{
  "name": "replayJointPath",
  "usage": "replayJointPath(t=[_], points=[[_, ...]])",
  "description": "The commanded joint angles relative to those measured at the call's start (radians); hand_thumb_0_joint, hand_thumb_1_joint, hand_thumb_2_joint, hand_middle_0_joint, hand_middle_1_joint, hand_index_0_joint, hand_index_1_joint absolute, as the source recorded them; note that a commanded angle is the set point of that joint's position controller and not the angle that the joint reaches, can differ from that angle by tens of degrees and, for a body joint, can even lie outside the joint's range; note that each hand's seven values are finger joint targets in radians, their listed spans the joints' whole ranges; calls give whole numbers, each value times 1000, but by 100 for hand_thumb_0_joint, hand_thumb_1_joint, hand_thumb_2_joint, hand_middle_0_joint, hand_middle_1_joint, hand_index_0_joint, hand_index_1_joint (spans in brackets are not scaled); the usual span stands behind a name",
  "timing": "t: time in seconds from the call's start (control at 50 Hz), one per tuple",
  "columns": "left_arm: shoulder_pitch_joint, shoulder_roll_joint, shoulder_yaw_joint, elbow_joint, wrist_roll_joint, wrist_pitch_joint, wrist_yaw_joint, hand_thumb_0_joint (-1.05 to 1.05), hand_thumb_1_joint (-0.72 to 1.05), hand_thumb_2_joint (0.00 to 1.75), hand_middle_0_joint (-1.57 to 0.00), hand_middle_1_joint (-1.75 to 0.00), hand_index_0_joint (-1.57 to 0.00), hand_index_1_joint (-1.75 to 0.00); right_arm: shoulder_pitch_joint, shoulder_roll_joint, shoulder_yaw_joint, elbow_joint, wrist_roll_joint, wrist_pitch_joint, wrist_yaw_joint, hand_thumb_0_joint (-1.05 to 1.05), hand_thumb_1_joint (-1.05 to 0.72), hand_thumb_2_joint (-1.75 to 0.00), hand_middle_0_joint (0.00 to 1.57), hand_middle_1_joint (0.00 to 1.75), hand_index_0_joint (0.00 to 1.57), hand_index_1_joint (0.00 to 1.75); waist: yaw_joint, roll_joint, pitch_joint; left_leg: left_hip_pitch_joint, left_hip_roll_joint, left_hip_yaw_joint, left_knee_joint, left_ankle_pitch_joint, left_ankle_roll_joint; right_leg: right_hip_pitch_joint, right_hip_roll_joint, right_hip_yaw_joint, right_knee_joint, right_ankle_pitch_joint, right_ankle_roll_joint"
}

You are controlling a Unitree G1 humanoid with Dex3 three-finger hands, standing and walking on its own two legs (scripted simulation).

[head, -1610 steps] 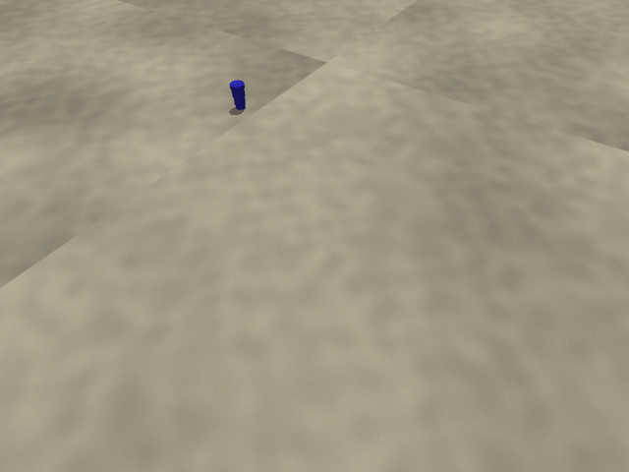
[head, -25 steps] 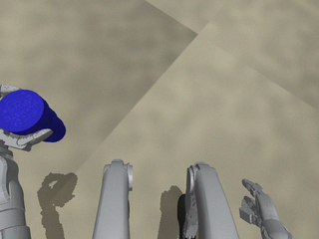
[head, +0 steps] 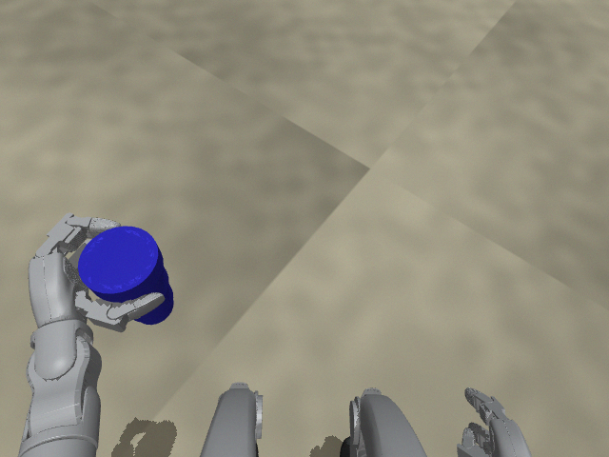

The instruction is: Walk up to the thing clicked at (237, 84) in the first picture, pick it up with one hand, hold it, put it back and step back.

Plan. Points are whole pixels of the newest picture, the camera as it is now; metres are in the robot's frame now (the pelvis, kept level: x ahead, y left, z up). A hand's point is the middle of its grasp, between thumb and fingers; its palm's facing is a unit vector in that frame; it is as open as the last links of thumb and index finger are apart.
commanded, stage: hold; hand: left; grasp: from the side
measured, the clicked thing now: (138, 285) +0.33 +0.23 -0.02
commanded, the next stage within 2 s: crouch in 1.36 s
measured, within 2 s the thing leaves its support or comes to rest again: neither
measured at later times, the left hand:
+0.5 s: hand (119, 224) +0.36 +0.22 +0.10, palm faces +0.40 -0.92 -0.03, open 11.3 cm
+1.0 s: hand (130, 203) +0.36 +0.20 +0.13, palm faces +0.41 -0.91 -0.02, open 11.3 cm
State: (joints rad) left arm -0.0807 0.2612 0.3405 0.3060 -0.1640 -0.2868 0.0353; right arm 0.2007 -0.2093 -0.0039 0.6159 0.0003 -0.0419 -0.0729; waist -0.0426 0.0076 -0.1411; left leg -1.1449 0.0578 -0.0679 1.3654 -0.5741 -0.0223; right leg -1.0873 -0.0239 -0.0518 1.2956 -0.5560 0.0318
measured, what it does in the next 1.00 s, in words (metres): rises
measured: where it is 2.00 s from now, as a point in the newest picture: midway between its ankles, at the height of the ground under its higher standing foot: outside the picture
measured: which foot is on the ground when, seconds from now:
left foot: down 0.00-1.00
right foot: down 0.00-1.00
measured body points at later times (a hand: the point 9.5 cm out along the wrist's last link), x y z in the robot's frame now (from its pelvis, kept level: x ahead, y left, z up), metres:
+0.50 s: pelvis +0.03 -0.01 +0.06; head +0.09 +0.01 +0.51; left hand +0.33 +0.27 +0.10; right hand +0.16 -0.24 -0.05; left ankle +0.04 +0.13 -0.61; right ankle +0.04 -0.15 -0.61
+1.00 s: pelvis +0.04 -0.01 +0.08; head +0.08 +0.00 +0.53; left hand +0.34 +0.25 +0.13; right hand +0.17 -0.25 -0.03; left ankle +0.04 +0.13 -0.61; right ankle +0.04 -0.15 -0.61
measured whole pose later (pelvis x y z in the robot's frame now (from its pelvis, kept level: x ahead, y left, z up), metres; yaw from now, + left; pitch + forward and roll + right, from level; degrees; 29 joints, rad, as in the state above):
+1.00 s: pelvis +0.04 -0.01 +0.08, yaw +1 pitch +8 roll -2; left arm -0.10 0.14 0.23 0.36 -0.11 -0.29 0.18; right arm 0.22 -0.19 -0.01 0.66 -0.03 0.00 -0.08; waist -0.02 0.01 -0.06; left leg -0.61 0.06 -0.04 0.92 -0.45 -0.04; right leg -0.58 -0.02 -0.05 0.88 -0.45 0.02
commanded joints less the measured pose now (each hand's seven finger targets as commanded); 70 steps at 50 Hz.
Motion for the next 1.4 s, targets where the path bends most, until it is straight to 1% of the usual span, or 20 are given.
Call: replayJointPath(t=[0.0, 0.1, 0.16, 0.18, 0.26, 0.3, 0.54, 0.64, 0.66, 0.7, 0.74, 0.82, 0.9, 0.92, 1.0, 1.04, 1.08, 1.18, 1.2, 1.38], points=[[-205, 164, 63, -219, -4, -103, 22, 0, 1, 126, -124, -147, -128, -144, 23, -142, -51, -106, -1, -35, -7, 0, -89, -89, 20, 30, 20, 30, 19, 91, -354, 366, -29, 10, -279, 245, 22, 256, 31, -5, -220, 247, -43], [-259, 164, 42, -224, 23, -119, 44, 0, 1, 125, -122, -144, -126, -143, 37, -139, -50, -90, -13, -31, -10, 0, -89, -89, 20, 30, 20, 30, 24, 106, -320, 441, -28, 14, -340, 286, 15, 303, 29, -9, -267, 281, -43], [-225, 75, -18, -165, 20, -115, 48, 0, 1, 119, -122, -142, -127, -140, 42, -130, -46, -95, -18, -28, -7, 0, -88, -89, 20, 30, 20, 30, 11, 77, -290, 459, -30, 17, -374, 286, 15, 339, 31, -13, -301, 288, -41], [-290, 123, 6, -256, 19, -126, 54, 0, 6, 119, -122, -141, -126, -139, 40, -133, -50, -91, -18, -29, -8, 0, -89, -89, 20, 30, 20, 30, 25, 111, -305, 478, -34, 22, -383, 286, 15, 353, 29, -10, -313, 292, -40], [-258, 76, -39, -208, 28, -107, 64, 0, 3, 119, -123, -142, -127, -140, 40, -129, -48, -101, -20, -21, -5, 0, -89, -89, 20, 30, 20, 30, 13, 88, -280, 523, -37, 27, -424, 303, 13, 412, 35, -14, -358, 312, -39], [-257, 96, -13, -196, 34, -107, 78, 0, 7, 119, -122, -141, -126, -139, 43, -125, -47, -97, -20, -17, -8, 0, -89, -89, 20, 30, 20, 30, 22, 83, -265, 534, -38, 27, -442, 303, 12, 427, 33, -15, -375, 310, -39], [-323, 70, -50, -257, 43, -108, 115, 0, 5, 117, -116, -135, -119, -134, 30, -114, -42, -96, -26, 1, -14, 0, -89, -89, 20, 30, 20, 30, 26, 70, -240, 621, -43, 49, -510, 372, 10, 548, 28, -3, -459, 392, -29], [-255, 21, -68, -165, 45, -89, 121, 0, 1, 115, -118, -136, -121, -135, 17, -110, -42, -93, -29, 3, -12, 0, -90, -89, 20, 30, 20, 30, 23, 45, -208, 633, -43, 53, -530, 385, 11, 573, 32, -4, -485, 411, -25], [-310, 52, -62, -250, 50, -98, 127, 0, 2, 116, -116, -135, -120, -134, 23, -112, -44, -88, -31, 4, -12, 0, -89, -89, 20, 30, 20, 30, 26, 62, -228, 643, -41, 51, -538, 385, 7, 578, 33, -5, -486, 408, -28], [-244, 19, -69, -161, 47, -85, 129, 0, 4, 117, -118, -136, -121, -135, 21, -115, -43, -87, -30, 9, -13, 0, -89, -89, 20, 30, 20, 30, 24, 26, -219, 653, -40, 51, -540, 417, 7, 597, 33, -7, -491, 433, -26], [-299, 55, -41, -221, 42, -96, 134, 0, 3, 119, -120, -139, -123, -138, 23, -112, -44, -83, -29, 8, -12, 0, -90, -89, 20, 30, 20, 30, 33, 36, -241, 653, -43, 57, -535, 440, 10, 629, 30, -1, -495, 470, -21], [-272, 26, -68, -198, 46, -88, 132, 0, 1, 119, -122, -140, -125, -139, 14, -108, -41, -82, -31, 10, -14, 0, -90, -90, 20, 30, 20, 30, 26, 33, -214, 656, -47, 70, -538, 451, 13, 643, 26, 9, -514, 508, -14], [-280, 2, -82, -203, 45, -88, 138, 0, 1, 120, -123, -142, -126, -141, 4, -111, -44, -84, -31, 9, -13, 0, -90, -90, 20, 30, 20, 30, 22, 33, -196, 682, -45, 63, -561, 444, 9, 637, 31, 1, -523, 479, -18], [-313, 41, -53, -247, 48, -96, 142, 0, 2, 120, -122, -141, -126, -140, 9, -116, -49, -78, -30, 7, -11, 0, -90, -90, 20, 30, 20, 30, 31, 47, -221, 692, -43, 62, -566, 442, 8, 644, 31, 0, -522, 474, -21], [-271, 13, -73, -195, 53, -93, 142, 0, 3, 122, -124, -143, -127, -142, -3, -110, -45, -85, -32, 10, -10, 0, -91, -90, 20, 30, 20, 30, 25, 20, -198, 685, -47, 70, -574, 436, 12, 659, 30, 5, -540, 481, -14], [-294, 49, -49, -251, 53, -104, 144, 0, 2, 121, -122, -141, -126, -141, -1, -108, -43, -80, -32, 11, -11, 0, -91, -90, 20, 30, 20, 30, 38, 22, -220, 687, -48, 72, -579, 440, 12, 693, 27, 7, -544, 488, -12], [-240, -7, -83, -199, 49, -97, 140, 0, 3, 122, -124, -143, -127, -142, -13, -108, -43, -88, -30, 8, -9, 0, -91, -90, 20, 30, 20, 30, 31, 12, -191, 690, -47, 72, -588, 429, 12, 673, 31, 4, -547, 472, -15], [-292, 26, -80, -264, 61, -99, 148, 0, 3, 123, -125, -143, -128, -142, -13, -111, -45, -79, -30, 8, -10, 0, -91, -90, 20, 30, 20, 30, 29, 57, -190, 724, -47, 72, -596, 444, 8, 666, 31, 6, -553, 479, -18], [-264, -8, -97, -222, 57, -97, 146, 0, 4, 124, -124, -144, -127, -143, -15, -107, -43, -82, -30, 6, -8, 0, -91, -90, 20, 30, 20, 30, 23, 29, -179, 720, -44, 66, -604, 428, 8, 667, 34, 0, -553, 458, -18], [-236, -7, -106, -240, 63, -94, 153, 0, 3, 121, -122, -141, -125, -140, -42, -108, -43, -89, -27, -6, -2, 0, -91, -90, 20, 30, 20, 30, 33, 31, -130, 712, -43, 66, -638, 350, 5, 653, 35, -5, -579, 372, -24]])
